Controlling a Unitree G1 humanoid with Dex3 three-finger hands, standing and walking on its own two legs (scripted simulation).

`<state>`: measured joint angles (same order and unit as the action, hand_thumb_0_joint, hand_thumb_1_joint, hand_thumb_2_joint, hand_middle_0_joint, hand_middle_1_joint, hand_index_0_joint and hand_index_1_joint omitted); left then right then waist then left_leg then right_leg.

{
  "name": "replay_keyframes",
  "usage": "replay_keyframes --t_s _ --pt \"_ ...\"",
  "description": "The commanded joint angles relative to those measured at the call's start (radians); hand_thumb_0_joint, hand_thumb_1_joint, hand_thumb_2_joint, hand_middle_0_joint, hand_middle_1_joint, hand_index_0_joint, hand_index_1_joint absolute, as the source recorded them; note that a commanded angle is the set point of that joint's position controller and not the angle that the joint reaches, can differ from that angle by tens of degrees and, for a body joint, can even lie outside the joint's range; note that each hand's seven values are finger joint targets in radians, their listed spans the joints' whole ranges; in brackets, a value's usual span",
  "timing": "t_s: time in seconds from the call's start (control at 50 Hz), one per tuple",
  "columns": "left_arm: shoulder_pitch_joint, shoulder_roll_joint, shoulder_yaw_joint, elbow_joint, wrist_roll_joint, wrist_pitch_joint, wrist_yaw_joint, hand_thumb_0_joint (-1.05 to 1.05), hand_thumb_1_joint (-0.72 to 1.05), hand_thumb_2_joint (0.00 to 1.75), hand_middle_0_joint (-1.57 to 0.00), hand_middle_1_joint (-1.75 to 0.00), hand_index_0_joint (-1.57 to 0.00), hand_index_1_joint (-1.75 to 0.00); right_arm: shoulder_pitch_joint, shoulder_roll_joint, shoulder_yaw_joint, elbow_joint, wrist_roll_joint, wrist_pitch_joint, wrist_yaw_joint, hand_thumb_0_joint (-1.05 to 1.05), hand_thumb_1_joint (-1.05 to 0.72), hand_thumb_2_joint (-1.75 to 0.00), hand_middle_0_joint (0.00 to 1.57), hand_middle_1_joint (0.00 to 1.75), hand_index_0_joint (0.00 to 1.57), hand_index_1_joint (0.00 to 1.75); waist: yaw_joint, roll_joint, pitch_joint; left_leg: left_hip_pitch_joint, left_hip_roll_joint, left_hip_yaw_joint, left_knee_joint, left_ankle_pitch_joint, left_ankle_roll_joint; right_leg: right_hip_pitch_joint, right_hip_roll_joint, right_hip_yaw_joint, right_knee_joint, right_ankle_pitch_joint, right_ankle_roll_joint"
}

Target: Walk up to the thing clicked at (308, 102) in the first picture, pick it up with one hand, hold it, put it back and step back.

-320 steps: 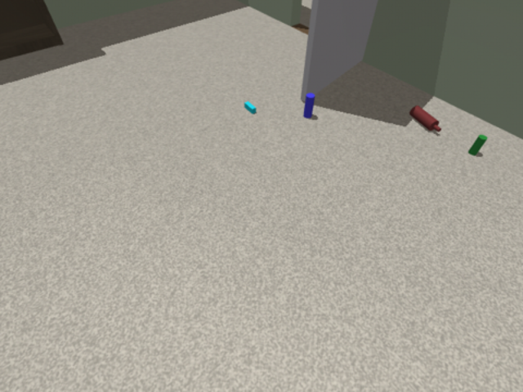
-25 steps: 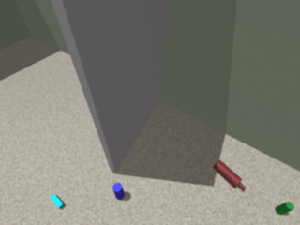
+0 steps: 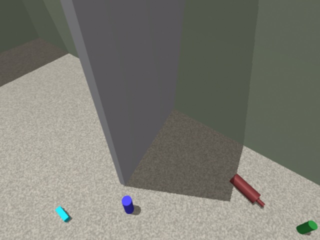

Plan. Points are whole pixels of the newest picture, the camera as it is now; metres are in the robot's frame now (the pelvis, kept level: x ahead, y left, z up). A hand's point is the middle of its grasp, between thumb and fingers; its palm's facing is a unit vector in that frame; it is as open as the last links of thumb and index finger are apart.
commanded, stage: stand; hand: left
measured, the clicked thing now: (128, 205) +0.42 +0.18 -0.71
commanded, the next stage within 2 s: none
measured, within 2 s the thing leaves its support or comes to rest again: neither
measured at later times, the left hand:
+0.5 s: hand out of the picture +0.09 +0.25 -0.16, palm faces -0.03 -0.94 -0.34, open 7.4 cm
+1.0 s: hand out of the picture +0.09 +0.25 -0.16, palm faces -0.02 -0.94 -0.34, open 7.4 cm
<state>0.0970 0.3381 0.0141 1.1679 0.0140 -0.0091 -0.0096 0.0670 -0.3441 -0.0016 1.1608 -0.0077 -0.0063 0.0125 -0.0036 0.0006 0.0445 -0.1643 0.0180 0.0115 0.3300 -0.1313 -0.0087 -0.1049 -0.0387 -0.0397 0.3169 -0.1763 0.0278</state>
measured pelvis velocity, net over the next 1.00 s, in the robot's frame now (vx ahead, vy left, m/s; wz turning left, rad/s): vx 0.02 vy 0.00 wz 0.00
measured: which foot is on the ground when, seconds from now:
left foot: down 0.00-1.00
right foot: down 0.00-1.00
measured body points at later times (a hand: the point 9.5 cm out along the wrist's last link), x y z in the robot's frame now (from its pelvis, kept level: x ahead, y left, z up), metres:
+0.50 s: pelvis +0.01 +0.00 +0.00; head +0.02 +0.00 +0.45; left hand +0.09 +0.30 -0.13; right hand +0.09 -0.30 -0.13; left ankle +0.03 +0.12 -0.75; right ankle +0.00 -0.14 -0.75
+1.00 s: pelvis +0.02 +0.00 +0.00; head +0.02 +0.00 +0.45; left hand +0.09 +0.30 -0.13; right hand +0.10 -0.30 -0.13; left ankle +0.03 +0.12 -0.75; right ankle +0.00 -0.14 -0.75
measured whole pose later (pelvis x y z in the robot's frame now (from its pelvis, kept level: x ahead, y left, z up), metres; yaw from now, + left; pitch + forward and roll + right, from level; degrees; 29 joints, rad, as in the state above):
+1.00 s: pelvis +0.02 +0.00 +0.00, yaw +0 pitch -2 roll +0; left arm 0.12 0.35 0.01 1.13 0.01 -0.01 -0.01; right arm 0.09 -0.35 0.01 1.14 -0.01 -0.01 0.01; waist 0.00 0.00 0.04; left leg -0.13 0.02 0.01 0.32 -0.15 -0.01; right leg -0.07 -0.04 -0.04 0.31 -0.20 0.02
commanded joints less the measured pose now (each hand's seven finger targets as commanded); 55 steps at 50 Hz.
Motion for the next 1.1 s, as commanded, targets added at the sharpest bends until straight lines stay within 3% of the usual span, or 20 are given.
replay_keyframes --t_s 0.0,0.28,0.5,0.68,0.82,1.08 --pt "-0.045 0.22 0.032 -0.068 0.001 -0.021 0.015 0.0 0.9 0.9 -0.2 -0.3 -0.2 -0.3 -0.045 -0.216 -0.04 -0.067 -0.004 -0.021 -0.015 0.0 -0.9 -0.9 0.2 0.3 0.2 0.3 -0.003 0.005 -0.083 0.043 0.112 -0.106 -0.057 0.041 0.021 -0.017 -0.103 0.089 -0.066 0.033 -0.029" --pt "-0.031 0.22 0.027 -0.089 -0.001 -0.02 0.014 0.0 0.9 0.9 -0.2 -0.3 -0.2 -0.3 -0.025 -0.22 -0.037 -0.07 -0.001 -0.023 -0.015 0.0 -0.9 -0.9 0.2 0.3 0.2 0.3 -0.002 0.003 -0.069 0.034 0.11 -0.105 -0.059 0.054 0.019 -0.006 -0.105 0.083 -0.063 0.044 -0.032" --pt "-0.025 0.227 0.027 -0.096 -0.004 -0.023 0.018 0.0 0.9 0.9 -0.2 -0.3 -0.2 -0.3 -0.022 -0.221 -0.037 -0.077 -0.001 -0.024 -0.017 0.0 -0.9 -0.9 0.2 0.3 0.2 0.3 -0.001 0.001 -0.107 0.077 0.12 -0.098 -0.033 0.197 0.023 0.032 -0.112 0.078 -0.049 0.154 -0.03" --pt "-0.023 0.222 0.028 -0.095 -0.001 -0.016 0.017 0.0 0.9 0.9 -0.2 -0.3 -0.2 -0.3 -0.024 -0.218 -0.033 -0.08 0.0 -0.021 -0.019 0.0 -0.9 -0.9 0.2 0.3 0.2 0.3 0.001 0.006 -0.063 0.049 0.114 -0.097 -0.053 0.11 0.02 0.018 -0.108 0.076 -0.062 0.082 -0.033" --pt "-0.019 0.224 0.028 -0.097 -0.002 -0.017 0.016 0.0 0.9 0.9 -0.2 -0.3 -0.2 -0.3 -0.029 -0.22 -0.034 -0.083 -0.001 -0.026 -0.02 0.0 -0.9 -0.9 0.2 0.3 0.2 0.3 0.004 0.009 -0.08 0.072 0.118 -0.098 -0.049 0.161 0.02 0.019 -0.109 0.077 -0.057 0.11 -0.036" --pt "-0.006 0.228 0.029 -0.097 0.0 -0.019 0.017 0.0 0.9 0.9 -0.2 -0.3 -0.2 -0.3 -0.026 -0.22 -0.035 -0.086 0.0 -0.019 -0.018 0.0 -0.9 -0.9 0.2 0.3 0.2 0.3 0.002 -0.004 -0.056 0.065 0.112 -0.098 -0.051 0.087 0.022 -0.002 -0.104 0.079 -0.073 0.061 -0.034"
